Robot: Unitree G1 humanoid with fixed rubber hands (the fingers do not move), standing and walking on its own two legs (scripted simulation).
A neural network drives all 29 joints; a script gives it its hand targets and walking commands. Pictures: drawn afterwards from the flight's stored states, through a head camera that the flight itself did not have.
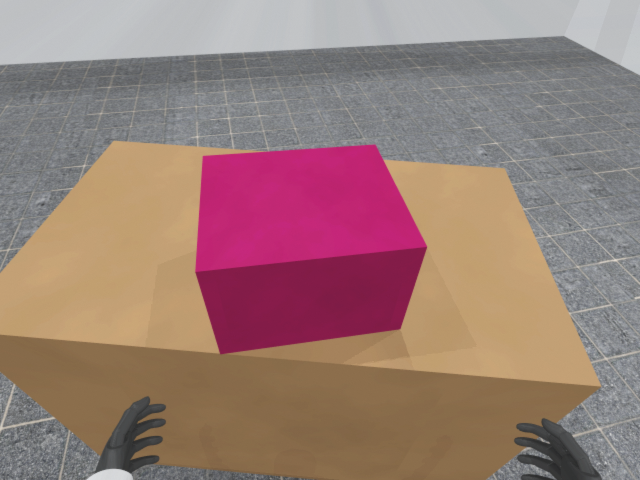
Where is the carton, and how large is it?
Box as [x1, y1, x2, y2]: [195, 145, 426, 353]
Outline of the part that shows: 375,145 203,156 195,272 220,353 400,328 426,245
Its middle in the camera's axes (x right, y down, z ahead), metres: -0.03 +0.00 +0.66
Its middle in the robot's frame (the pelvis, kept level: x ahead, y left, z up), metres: +0.50 +0.06 +0.00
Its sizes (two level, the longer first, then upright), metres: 0.300 0.257 0.202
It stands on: a pedestal, 0.69 m high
